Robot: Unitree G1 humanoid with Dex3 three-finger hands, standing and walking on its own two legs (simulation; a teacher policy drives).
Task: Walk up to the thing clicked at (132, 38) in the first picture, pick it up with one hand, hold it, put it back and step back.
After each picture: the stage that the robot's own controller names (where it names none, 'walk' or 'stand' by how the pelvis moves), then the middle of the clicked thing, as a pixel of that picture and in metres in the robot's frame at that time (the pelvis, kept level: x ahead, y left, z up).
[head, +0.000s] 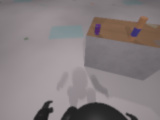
stand; (137, 29) +0.91 -0.48 +0.04
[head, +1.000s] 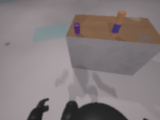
walk; (117, 25) +0.86 -0.21 +0.07
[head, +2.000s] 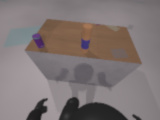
walk; (85, 40) +0.57 +0.11 +0.08
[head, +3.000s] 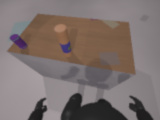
stand; (65, 43) +0.46 +0.22 +0.08
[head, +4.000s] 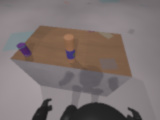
stand; (70, 50) +0.47 +0.18 +0.06
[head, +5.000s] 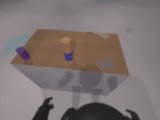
stand; (68, 52) +0.47 +0.19 +0.04
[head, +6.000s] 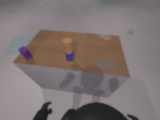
stand; (69, 52) +0.47 +0.19 +0.04
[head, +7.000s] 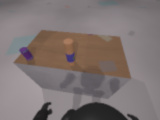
stand; (70, 53) +0.47 +0.18 +0.04
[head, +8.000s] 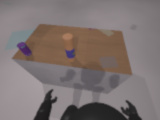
rise first; (69, 49) +0.48 +0.18 +0.05
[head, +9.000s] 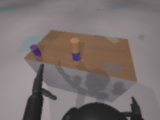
rise first; (75, 52) +0.48 +0.17 +0.05
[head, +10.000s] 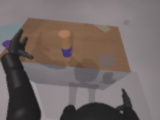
go down; (66, 47) +0.47 +0.15 +0.06
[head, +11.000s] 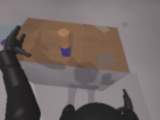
go down; (65, 47) +0.48 +0.16 +0.07
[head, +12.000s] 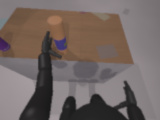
close in; (59, 38) +0.48 +0.17 +0.12
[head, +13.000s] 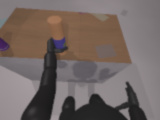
lift; (59, 39) +0.49 +0.17 +0.12
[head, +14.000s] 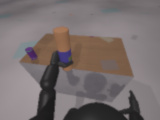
lift; (64, 52) +0.33 +0.16 +0.23
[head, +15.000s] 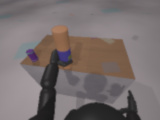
hold; (64, 51) +0.32 +0.16 +0.24
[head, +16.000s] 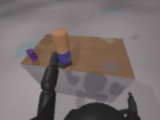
hold; (63, 53) +0.32 +0.16 +0.22
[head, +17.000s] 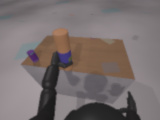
hold; (64, 52) +0.33 +0.16 +0.22
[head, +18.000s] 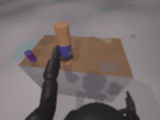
crouch; (65, 46) +0.37 +0.16 +0.23
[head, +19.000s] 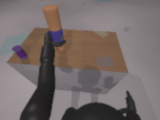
lower; (56, 32) +0.46 +0.20 +0.24
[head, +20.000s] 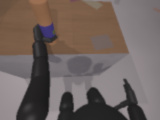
lower; (46, 25) +0.54 +0.19 +0.15
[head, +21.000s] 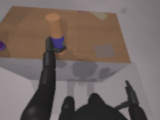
lower; (57, 37) +0.49 +0.17 +0.12
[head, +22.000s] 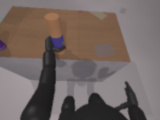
lower; (57, 37) +0.49 +0.17 +0.12
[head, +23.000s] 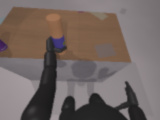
lower; (58, 38) +0.49 +0.17 +0.12
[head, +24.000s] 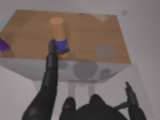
open; (61, 40) +0.48 +0.16 +0.11
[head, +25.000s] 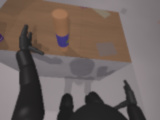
rise; (62, 35) +0.49 +0.15 +0.12
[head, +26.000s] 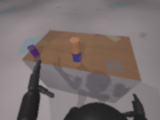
sink last; (76, 53) +0.46 +0.15 +0.08
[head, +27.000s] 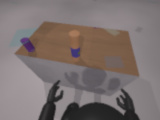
stand; (75, 48) +0.47 +0.14 +0.09
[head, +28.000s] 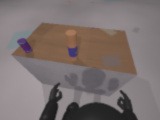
stand; (72, 47) +0.48 +0.15 +0.10
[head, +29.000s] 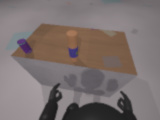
stand; (73, 48) +0.47 +0.15 +0.10
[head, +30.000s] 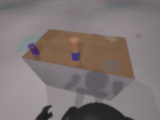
stand; (75, 52) +0.49 +0.15 +0.05
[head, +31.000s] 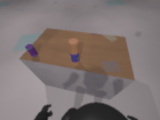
stand; (74, 53) +0.47 +0.15 +0.04
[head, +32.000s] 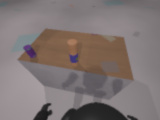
stand; (73, 54) +0.46 +0.16 +0.04
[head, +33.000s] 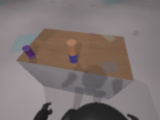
walk; (73, 54) +0.45 +0.16 +0.04
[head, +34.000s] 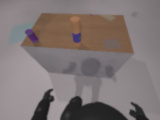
walk; (76, 33) +0.61 +0.16 +0.06
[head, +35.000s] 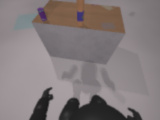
walk; (80, 12) +0.91 +0.16 +0.07
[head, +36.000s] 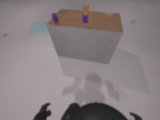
stand; (85, 16) +1.09 +0.15 +0.06
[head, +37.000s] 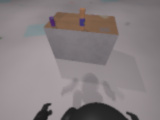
stand; (82, 19) +1.09 +0.15 +0.04
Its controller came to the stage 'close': yes
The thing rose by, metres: 0.19
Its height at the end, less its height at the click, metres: +0.00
